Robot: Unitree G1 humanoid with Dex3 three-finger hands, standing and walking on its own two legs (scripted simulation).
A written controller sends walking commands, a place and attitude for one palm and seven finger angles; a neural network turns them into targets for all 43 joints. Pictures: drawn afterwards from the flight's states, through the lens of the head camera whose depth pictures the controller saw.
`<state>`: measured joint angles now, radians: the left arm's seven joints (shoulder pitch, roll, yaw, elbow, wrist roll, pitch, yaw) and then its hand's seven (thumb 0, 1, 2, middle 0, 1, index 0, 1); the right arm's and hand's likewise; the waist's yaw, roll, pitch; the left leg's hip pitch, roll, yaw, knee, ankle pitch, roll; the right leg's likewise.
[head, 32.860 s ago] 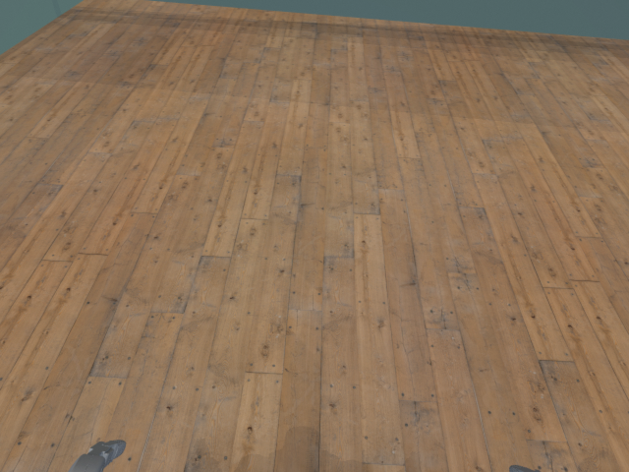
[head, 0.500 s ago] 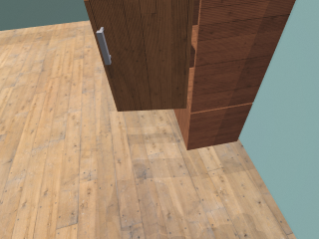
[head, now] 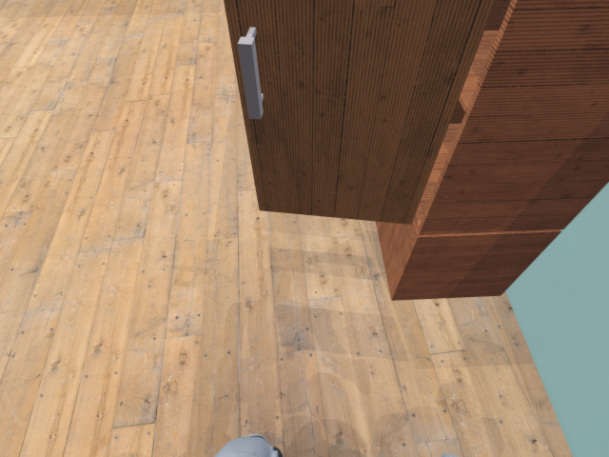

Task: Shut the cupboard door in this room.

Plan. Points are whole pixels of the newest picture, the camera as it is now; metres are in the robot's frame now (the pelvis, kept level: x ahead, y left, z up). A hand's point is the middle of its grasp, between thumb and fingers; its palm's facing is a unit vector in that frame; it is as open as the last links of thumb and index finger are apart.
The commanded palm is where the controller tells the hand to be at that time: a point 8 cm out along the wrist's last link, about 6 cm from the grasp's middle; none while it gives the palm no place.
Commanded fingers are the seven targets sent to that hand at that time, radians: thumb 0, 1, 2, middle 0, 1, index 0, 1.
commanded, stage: take the last steps up to it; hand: left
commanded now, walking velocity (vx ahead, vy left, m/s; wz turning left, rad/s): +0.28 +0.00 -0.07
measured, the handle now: (254, 74) +0.69 +0.17 +0.11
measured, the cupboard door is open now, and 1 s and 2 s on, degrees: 80 80 80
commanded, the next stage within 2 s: come to a stop and stand still in 0.30 s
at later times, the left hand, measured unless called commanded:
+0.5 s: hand (238, 355) +0.27 +0.15 -0.14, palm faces -0.04 -0.97 -0.24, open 7.3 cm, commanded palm none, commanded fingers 0.00 0.90 0.90 -0.20 -0.30 -0.20 -0.30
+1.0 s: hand (184, 389) +0.22 +0.23 -0.16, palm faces +0.02 -0.98 -0.19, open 7.3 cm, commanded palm none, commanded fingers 0.00 0.90 0.90 -0.20 -0.30 -0.20 -0.30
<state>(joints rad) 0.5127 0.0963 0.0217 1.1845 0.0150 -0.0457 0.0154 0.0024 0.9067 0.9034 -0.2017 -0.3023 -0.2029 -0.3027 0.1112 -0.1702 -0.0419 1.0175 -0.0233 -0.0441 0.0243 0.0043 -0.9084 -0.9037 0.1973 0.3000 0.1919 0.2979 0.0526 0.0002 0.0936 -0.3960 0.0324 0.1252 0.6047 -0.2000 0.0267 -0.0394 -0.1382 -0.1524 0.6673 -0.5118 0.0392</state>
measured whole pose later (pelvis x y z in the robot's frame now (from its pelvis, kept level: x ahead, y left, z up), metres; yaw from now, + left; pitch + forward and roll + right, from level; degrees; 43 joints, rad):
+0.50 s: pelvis +0.17 -0.03 +0.01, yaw -3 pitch -1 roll +2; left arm 0.16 0.15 0.03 0.98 0.02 -0.06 0.01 0.00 0.91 0.90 -0.20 -0.30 -0.20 -0.30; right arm 0.30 -0.18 -0.05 1.11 -0.01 0.00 -0.01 0.00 -0.91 -0.90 0.20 0.30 0.19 0.30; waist -0.01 0.04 0.08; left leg -0.30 0.03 0.06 0.99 -0.51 -0.02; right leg -0.34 -0.06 -0.14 0.59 -0.23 -0.05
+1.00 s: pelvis +0.17 +0.03 +0.02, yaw -3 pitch +0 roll -1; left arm 0.21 0.23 0.07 1.04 0.02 0.06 0.02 0.00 0.91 0.90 -0.20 -0.30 -0.20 -0.30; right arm 0.15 -0.13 -0.03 1.01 -0.02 0.01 -0.04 0.00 -0.92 -0.90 0.20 0.30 0.20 0.30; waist 0.02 -0.06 0.07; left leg -0.24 0.03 0.06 0.47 -0.23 0.03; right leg -0.43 -0.01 0.01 1.01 -0.42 0.04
